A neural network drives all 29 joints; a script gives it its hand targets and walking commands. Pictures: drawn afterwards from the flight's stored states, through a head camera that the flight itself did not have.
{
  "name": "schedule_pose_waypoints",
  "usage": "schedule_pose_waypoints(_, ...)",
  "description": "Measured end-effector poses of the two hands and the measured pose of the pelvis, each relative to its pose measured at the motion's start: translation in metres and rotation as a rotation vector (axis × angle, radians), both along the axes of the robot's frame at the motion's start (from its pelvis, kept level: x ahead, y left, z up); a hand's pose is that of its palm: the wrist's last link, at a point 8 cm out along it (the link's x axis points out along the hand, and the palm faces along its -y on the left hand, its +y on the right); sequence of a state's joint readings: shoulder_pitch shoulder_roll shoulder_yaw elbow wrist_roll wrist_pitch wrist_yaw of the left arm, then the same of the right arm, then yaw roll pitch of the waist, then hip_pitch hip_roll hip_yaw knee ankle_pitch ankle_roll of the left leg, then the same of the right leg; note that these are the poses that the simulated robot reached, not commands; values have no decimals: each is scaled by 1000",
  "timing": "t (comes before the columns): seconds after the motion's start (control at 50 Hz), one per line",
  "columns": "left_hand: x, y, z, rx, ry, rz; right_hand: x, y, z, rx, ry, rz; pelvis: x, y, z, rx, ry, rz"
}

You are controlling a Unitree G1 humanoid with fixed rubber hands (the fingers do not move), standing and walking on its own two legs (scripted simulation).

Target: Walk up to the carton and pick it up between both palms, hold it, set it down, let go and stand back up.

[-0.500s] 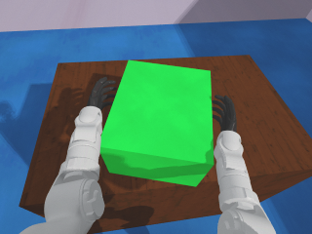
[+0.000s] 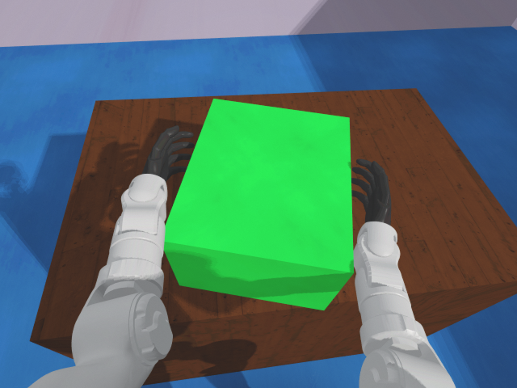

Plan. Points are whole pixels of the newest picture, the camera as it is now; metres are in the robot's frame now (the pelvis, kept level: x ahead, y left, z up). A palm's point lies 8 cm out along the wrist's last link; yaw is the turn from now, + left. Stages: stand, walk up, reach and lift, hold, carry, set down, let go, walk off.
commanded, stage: set down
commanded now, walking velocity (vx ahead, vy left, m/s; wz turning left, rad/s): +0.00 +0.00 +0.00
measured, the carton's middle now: (266, 199) +0.42 -0.06 +0.00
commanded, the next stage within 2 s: none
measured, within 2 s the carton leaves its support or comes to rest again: neither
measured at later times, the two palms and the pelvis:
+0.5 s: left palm (158, 172) +0.43 +0.12 +0.08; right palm (374, 216) +0.33 -0.22 +0.05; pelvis +0.00 +0.00 +0.00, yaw -1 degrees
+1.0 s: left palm (143, 201) +0.42 +0.16 +0.02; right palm (382, 219) +0.34 -0.25 +0.02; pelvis -0.02 +0.00 -0.02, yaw -1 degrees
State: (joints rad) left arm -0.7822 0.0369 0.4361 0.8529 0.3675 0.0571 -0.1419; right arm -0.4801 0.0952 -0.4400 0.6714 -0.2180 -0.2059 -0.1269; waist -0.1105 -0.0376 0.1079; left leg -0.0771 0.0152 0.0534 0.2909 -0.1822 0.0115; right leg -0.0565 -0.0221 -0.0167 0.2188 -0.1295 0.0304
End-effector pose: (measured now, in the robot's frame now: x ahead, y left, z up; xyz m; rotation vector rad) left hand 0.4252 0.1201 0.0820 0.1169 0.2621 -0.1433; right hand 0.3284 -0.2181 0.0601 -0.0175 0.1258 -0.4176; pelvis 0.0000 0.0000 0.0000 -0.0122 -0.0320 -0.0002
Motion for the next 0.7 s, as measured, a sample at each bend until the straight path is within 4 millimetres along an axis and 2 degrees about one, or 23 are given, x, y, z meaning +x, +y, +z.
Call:
schedule_pose_waypoints(0.5, 5, 1, -2, 27, -8, -20, 0, -1, -9, -30, -29, 6, -1, -1, 0, 2, -2, -13)
schedule_pose_waypoints(0.6, 11, 3, -5, 31, -22, -19, -4, -1, -33, 5, 88, 41, -3, 1, -2, 0, 41, -33)
schedule_pose_waypoints(0.7, 16, 12, -26, 1, 40, 28, -2, 0, -57, 100, 159, 9, -4, 4, -9, -7, 161, -37)
